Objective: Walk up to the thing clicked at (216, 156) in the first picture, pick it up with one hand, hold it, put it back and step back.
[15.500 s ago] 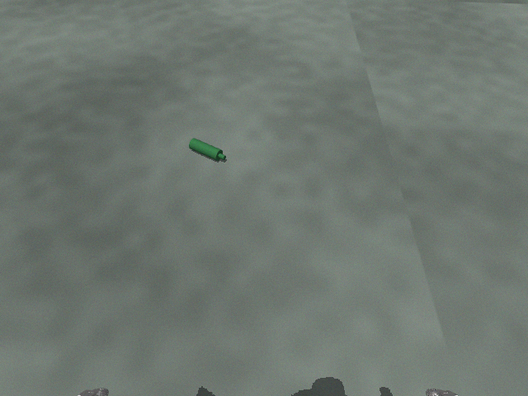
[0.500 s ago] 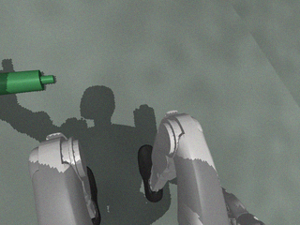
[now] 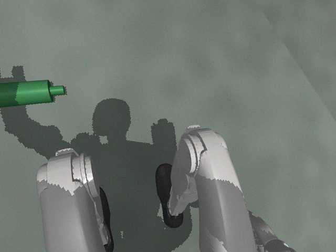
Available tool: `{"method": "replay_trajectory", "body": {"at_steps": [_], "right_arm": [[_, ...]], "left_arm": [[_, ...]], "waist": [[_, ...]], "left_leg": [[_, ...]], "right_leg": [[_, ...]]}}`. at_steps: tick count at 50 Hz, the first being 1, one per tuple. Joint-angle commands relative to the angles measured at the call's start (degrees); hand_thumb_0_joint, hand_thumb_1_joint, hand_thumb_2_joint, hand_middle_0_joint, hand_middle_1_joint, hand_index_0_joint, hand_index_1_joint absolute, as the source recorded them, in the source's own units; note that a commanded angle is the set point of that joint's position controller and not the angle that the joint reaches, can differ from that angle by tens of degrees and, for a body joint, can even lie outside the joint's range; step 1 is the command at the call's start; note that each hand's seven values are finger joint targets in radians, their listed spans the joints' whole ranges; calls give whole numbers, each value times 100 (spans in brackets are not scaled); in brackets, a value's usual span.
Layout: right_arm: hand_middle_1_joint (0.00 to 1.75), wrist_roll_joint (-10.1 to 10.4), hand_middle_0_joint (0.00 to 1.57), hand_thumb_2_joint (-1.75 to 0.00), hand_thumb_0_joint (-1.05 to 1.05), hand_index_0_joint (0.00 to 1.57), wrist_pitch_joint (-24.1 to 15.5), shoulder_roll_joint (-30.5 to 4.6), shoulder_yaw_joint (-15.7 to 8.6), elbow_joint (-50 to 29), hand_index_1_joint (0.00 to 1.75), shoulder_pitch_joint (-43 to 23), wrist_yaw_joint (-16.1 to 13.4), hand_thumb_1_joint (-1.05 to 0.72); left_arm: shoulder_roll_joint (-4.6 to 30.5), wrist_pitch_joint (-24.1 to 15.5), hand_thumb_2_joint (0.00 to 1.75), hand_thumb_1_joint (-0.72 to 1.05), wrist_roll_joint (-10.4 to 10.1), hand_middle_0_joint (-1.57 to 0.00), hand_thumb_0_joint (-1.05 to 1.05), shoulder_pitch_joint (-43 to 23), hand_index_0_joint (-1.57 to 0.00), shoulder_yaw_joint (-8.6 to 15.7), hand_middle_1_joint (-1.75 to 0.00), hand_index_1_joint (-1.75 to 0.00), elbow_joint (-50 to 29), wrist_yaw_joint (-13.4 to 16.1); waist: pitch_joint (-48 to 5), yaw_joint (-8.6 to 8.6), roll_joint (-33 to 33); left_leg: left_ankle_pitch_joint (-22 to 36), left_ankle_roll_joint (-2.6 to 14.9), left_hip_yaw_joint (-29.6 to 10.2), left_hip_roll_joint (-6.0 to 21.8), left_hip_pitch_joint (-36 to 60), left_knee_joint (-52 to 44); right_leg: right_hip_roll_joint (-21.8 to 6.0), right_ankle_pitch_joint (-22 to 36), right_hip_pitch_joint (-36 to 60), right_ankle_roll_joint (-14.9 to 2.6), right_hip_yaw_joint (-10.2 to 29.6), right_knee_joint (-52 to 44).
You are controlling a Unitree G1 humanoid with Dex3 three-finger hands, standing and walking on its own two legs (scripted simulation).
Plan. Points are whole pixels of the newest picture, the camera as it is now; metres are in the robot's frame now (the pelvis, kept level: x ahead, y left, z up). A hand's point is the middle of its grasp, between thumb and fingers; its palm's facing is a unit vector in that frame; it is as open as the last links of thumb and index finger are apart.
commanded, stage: approach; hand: left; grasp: from above
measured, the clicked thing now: (20, 93) +0.48 +0.30 -0.29
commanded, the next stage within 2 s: close in in 0.78 s
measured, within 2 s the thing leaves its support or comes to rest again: neither
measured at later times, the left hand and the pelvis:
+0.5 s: hand out of the picture +0.47 +0.31 -0.17, palm faces -0.46 -0.05 -0.88, open 14.2 cm; pelvis +0.00 +0.00 +0.00, yaw +0 degrees
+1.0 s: hand out of the picture +0.48 +0.32 -0.15, palm faces -0.41 -0.03 -0.91, open 14.1 cm; pelvis +0.00 +0.00 +0.01, yaw +0 degrees
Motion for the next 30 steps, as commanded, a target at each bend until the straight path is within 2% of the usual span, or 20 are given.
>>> {"method": "replay_trajectory", "body": {"at_steps": [1,3,5,7,8,10,11,13,17,18,19,20,21,23,24,25,26,27,28,30], "right_arm": [[30,34,20,-90,0,20,-26,-1551,-567,55,30,1352,-52,-91],[30,32,20,-90,0,20,-48,-1537,-582,81,30,1416,-55,-91],[30,41,20,-90,0,20,-51,-1539,-561,97,30,1458,-89,-91],[30,27,20,-90,0,20,-80,-1557,-523,66,30,1532,-108,-90],[30,24,20,-90,0,20,-108,-1542,-467,88,30,1523,-106,-90],[30,18,20,-90,0,20,-116,-1543,-399,30,30,1485,-124,-90],[30,31,20,-90,0,20,-132,-1558,-336,-20,30,1505,-121,-90],[30,37,20,-90,0,20,-163,-1567,-285,-72,30,1417,-116,-90],[30,93,20,-90,0,20,-224,-1613,-216,-242,30,1381,-116,-90],[30,119,20,-90,0,20,-223,-1627,-231,-260,30,1337,-120,-90],[30,127,20,-90,0,20,-246,-1633,-220,-271,30,1351,-113,-90],[30,132,20,-89,0,20,-256,-1677,-245,-363,30,1351,-103,-90],[30,159,20,-90,0,20,-244,-1617,-252,-332,30,1314,-106,-90],[30,160,20,-89,0,20,-239,-1705,-299,-481,30,1225,-135,-90],[30,159,20,-89,0,20,-227,-1607,-278,-471,30,1202,-123,-90],[30,128,20,-89,0,20,-209,-1669,-316,-393,30,1268,-138,-90],[30,129,20,-89,0,20,-191,-1690,-327,-384,30,1241,-158,-90],[30,104,20,-89,0,20,-183,-1743,-340,-323,30,1356,-177,-90],[30,74,20,-89,0,20,-184,-1702,-326,-281,30,1370,-167,-90],[30,25,20,-90,0,20,-174,-1723,-361,-133,30,1471,-165,-90]], "left_arm": [[921,35,103,-58,-172,-6,0,-2085,-5,-91,-104,-104,-975,261],[630,92,104,-58,-175,-6,0,-2203,-6,-273,-104,-104,-999,282],[657,167,103,-57,-127,-6,0,-2367,-6,-324,-104,-105,-933,359],[715,295,104,-58,-96,-7,0,-2318,-6,-253,-104,-105,-624,454],[646,382,102,-56,-80,-6,0,-2298,-6,-314,-104,-104,-321,483],[973,502,104,-58,46,-7,0,-2292,-6,-132,-104,-105,-143,582],[1088,581,104,-58,86,-7,0,-2290,-6,-86,-103,-104,-58,614],[1209,704,104,-58,94,-7,0,-2176,-6,3,-103,-103,102,681],[1616,873,104,-58,15,-7,0,-2060,-6,230,-102,-103,-105,655],[1785,881,104,-58,-78,-7,0,-1966,-6,348,-101,-102,-234,653],[1721,915,104,-58,-92,-7,0,-1845,-6,320,-101,-102,-155,584],[1828,915,104,-58,-152,-7,0,-1812,-6,426,-101,-102,-305,510],[1757,928,103,-58,-230,-6,0,-1634,-6,349,-102,-103,-249,434],[1889,909,102,-57,-349,-7,0,-1529,-6,505,-101,-102,-217,286],[1545,884,101,-56,-418,-6,0,-1513,-6,251,-103,-103,-184,123],[1762,834,101,-56,-466,-6,0,-1522,-6,488,-104,-104,-194,43],[1651,791,100,-55,-476,-6,0,-1459,-7,385,-105,-104,-180,-88],[1660,722,100,-55,-505,-6,0,-1477,-7,450,-106,-105,-224,-201],[1335,612,100,-55,-554,-6,0,-1679,-7,255,-106,-105,-305,-299],[968,367,101,-55,-617,-6,0,-1941,-7,21,-107,-106,-556,-426]], "waist": [[-3861,-348,2330],[-3836,-412,2275],[-3961,-426,2236],[-3841,-467,2146],[-3691,-499,2092],[-3781,-399,2102],[-3689,-424,2180],[-3814,-360,2096],[-4042,-251,2303],[-4197,-130,2264],[-4074,-194,2197],[-4095,-212,2183],[-4064,-102,2194],[-3809,-248,1712],[-3650,-302,1666],[-3509,-383,1481],[-3369,-390,1292],[-3320,-481,1260],[-3264,-557,1359],[-3158,-756,1395]], "left_leg": [[1200,-328,-136,-189,3407,-1737],[1132,-326,-123,-184,3427,-1754],[1182,-314,-70,-197,3383,-1721],[1280,-301,-30,-215,3307,-1710],[1315,-305,-45,-212,3293,-1702],[1389,-279,25,-235,3191,-1679],[1520,-275,67,-249,3150,-1650],[1591,-256,94,-248,3120,-1625],[1651,-217,225,-270,3141,-1566],[1624,-219,219,-272,3085,-1621],[1582,-198,255,-272,3054,-1549],[1536,-201,221,-269,3042,-1576],[1420,-184,278,-277,2821,-1616],[1034,-122,240,-275,2470,-1572],[949,-109,287,-279,2321,-1577],[760,-84,262,-274,2128,-1542],[663,-70,261,-265,2051,-1480],[780,-83,256,-264,2073,-1415],[729,-126,224,-261,2100,-1400],[636,-172,129,-230,2226,-1317]], "right_leg": [[358,1024,1383,-176,-191,-1080],[357,1000,1336,-179,-200,-1129],[383,1065,1433,-200,-166,-1175],[370,1146,1513,-181,-156,-1200],[364,1177,1408,-191,-148,-1150],[388,1231,1534,-210,-135,-1167],[362,1342,1618,-202,-105,-1143],[369,1418,1734,-204,-85,-1116],[363,1495,2043,-191,3,-1108],[364,1465,2155,-195,14,-1108],[353,1436,2147,-182,46,-1105],[347,1376,2166,-172,28,-1108],[372,1285,2272,-182,52,-1157],[354,968,2246,-146,57,-1259],[371,889,2316,-142,88,-1318],[362,723,2345,-115,77,-1369],[365,618,2275,-120,102,-1396],[351,704,2280,-104,82,-1418],[352,648,2168,-129,70,-1401],[358,522,1912,-149,-21,-1415]]}}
